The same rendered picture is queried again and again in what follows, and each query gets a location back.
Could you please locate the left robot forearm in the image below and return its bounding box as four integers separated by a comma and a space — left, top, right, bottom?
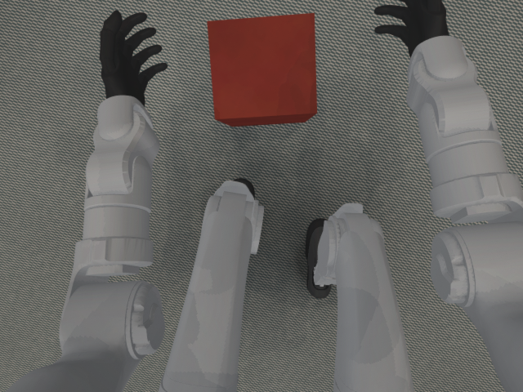
59, 96, 160, 350

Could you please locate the right robot forearm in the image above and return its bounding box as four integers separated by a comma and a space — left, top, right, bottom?
406, 36, 523, 224

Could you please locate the carton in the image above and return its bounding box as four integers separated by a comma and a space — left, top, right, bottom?
207, 13, 317, 127

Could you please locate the left robot thigh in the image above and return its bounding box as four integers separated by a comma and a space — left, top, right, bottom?
159, 191, 264, 392

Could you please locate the robot right foot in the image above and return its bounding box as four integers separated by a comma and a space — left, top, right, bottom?
305, 218, 332, 299

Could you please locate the right robot upper arm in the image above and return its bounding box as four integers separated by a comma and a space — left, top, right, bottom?
430, 221, 523, 392

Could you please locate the robot right hand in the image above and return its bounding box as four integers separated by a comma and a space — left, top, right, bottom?
374, 0, 449, 58

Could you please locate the left robot upper arm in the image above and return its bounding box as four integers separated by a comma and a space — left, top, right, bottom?
5, 280, 165, 392

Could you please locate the robot left hand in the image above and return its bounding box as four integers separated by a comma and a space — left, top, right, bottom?
100, 10, 168, 107

